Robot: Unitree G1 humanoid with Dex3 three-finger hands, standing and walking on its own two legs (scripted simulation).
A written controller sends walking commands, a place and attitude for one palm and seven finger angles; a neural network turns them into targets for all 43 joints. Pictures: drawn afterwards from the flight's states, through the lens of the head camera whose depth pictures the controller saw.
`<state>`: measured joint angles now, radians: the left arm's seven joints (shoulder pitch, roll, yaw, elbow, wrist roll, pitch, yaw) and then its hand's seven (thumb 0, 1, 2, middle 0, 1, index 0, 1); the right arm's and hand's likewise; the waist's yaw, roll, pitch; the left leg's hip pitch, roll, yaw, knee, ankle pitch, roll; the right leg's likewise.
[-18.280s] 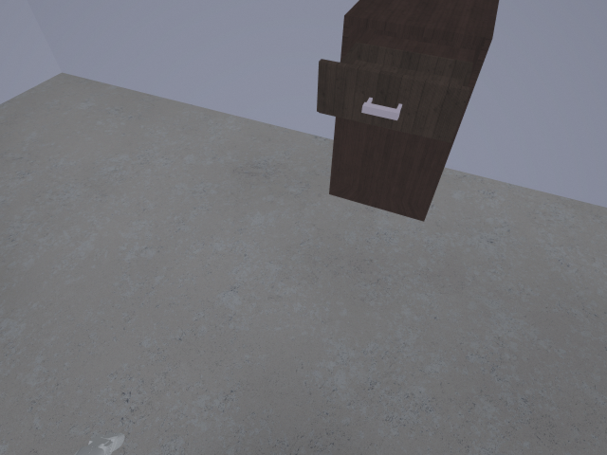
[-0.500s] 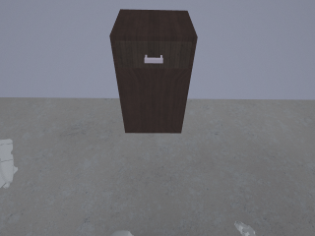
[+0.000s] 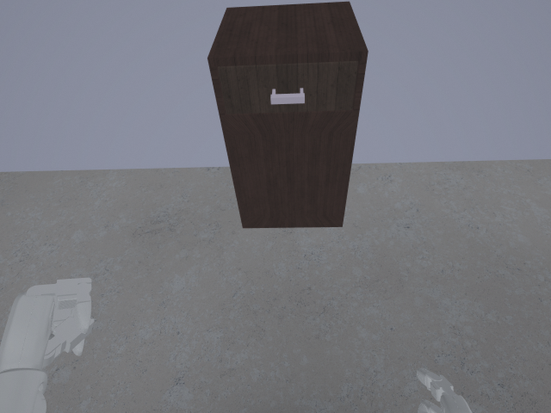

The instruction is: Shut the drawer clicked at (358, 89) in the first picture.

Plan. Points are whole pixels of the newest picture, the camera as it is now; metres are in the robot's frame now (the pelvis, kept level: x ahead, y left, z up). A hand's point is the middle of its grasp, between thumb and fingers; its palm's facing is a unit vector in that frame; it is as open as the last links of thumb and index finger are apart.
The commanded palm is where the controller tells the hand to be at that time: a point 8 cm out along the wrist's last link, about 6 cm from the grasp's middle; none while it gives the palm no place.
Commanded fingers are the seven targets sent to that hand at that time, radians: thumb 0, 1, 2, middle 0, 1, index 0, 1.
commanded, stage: let the arm hang, fingers relaxed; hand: left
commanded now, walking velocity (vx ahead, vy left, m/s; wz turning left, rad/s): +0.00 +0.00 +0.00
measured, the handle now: (287, 95) +1.01 +0.01 -0.06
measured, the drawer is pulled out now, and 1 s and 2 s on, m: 0.00 0.00 0.00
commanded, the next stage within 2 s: look to check the result in 1.02 s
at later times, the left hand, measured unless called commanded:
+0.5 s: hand out of the picture -0.01 +0.20 -0.15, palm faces +0.05 -0.96 -0.26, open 5.3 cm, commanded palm none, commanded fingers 0.00 0.90 0.90 -0.20 -0.30 -0.20 -0.30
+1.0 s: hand out of the picture +0.03 +0.20 -0.15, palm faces +0.02 -0.97 -0.26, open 7.4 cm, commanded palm none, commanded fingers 0.00 0.90 0.90 -0.20 -0.30 -0.20 -0.30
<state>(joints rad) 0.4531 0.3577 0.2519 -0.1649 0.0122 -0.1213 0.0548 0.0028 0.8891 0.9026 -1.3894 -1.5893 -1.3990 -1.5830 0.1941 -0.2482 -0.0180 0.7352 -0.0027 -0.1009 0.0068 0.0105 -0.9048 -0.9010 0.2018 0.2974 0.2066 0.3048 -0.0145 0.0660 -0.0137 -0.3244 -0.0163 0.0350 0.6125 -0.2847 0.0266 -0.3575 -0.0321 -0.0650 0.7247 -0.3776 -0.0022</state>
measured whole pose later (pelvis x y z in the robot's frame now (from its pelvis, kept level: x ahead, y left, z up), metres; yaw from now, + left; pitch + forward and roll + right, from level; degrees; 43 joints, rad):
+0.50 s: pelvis -0.03 -0.02 +0.02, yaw +2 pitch -1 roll -1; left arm 0.25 0.24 0.02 1.03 0.01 0.03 0.01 0.01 0.90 0.90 -0.56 -0.73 -0.57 -0.71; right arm 0.27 -0.22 -0.01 1.04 -0.02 0.02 -0.02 0.01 -0.91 -0.90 0.20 0.30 0.20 0.30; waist 0.00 0.02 0.07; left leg -0.20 -0.02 -0.01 0.45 -0.23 0.03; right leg -0.22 0.05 0.00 0.40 -0.16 -0.04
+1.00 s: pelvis -0.01 -0.01 +0.02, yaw +1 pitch -1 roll +0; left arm 0.16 0.22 0.02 1.12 0.01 0.00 0.01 0.01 0.90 0.90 -0.20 -0.30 -0.21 -0.30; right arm 0.22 -0.23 -0.01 1.12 -0.01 -0.01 -0.02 0.01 -0.91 -0.90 0.20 0.30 0.21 0.30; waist -0.01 0.02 0.05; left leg -0.14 -0.04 0.02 0.38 -0.22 0.04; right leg -0.19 0.03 0.03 0.38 -0.17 -0.02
